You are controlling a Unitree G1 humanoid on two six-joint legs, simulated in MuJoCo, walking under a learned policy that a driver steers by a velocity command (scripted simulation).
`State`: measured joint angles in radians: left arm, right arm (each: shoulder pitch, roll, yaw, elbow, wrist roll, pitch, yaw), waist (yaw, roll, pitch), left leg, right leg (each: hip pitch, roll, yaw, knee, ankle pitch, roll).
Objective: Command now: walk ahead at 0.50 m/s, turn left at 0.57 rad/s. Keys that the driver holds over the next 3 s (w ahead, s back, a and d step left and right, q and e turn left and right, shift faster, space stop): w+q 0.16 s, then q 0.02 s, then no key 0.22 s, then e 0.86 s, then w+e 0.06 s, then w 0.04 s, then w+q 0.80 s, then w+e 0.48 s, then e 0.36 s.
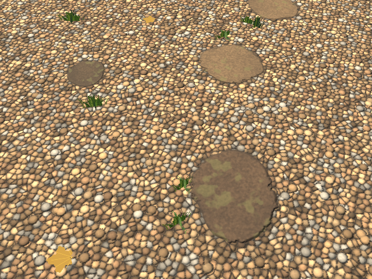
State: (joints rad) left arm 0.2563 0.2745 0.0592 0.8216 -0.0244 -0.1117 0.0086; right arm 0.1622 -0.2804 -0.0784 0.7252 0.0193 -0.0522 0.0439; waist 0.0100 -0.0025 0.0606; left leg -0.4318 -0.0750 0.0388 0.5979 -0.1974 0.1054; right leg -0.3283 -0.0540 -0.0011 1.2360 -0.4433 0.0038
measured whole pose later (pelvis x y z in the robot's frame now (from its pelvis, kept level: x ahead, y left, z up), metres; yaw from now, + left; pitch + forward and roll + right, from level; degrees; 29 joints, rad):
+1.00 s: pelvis +0.28 +0.00 +0.02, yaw -4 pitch +2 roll -1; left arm 0.19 0.32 0.10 0.69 -0.02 0.06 0.01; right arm 0.18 -0.24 -0.06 0.68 -0.02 0.00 -0.05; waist -0.01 -0.03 0.02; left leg -0.24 0.05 0.08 0.45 -0.24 0.01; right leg -0.54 0.00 0.04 1.03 -0.37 0.10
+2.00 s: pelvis +0.50 -0.02 +0.03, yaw -3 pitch +3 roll -2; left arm 0.09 0.30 0.05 0.66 0.01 -0.10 -0.03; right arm 0.42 -0.26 -0.04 0.73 0.02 -0.05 -0.01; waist -0.06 -0.04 0.02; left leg -0.08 -0.07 -0.12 0.30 -0.26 0.08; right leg -0.65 -0.04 0.07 0.71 -0.04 0.05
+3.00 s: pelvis +0.98 -0.03 +0.01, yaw -16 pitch +1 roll +2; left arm 0.11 0.30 0.07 0.61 -0.01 0.02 -0.04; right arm 0.23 -0.31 -0.07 0.77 0.02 -0.04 -0.02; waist -0.06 -0.03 0.07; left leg -0.11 0.03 0.19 0.40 -0.31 0.00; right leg -0.54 -0.04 -0.01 0.66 -0.14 0.00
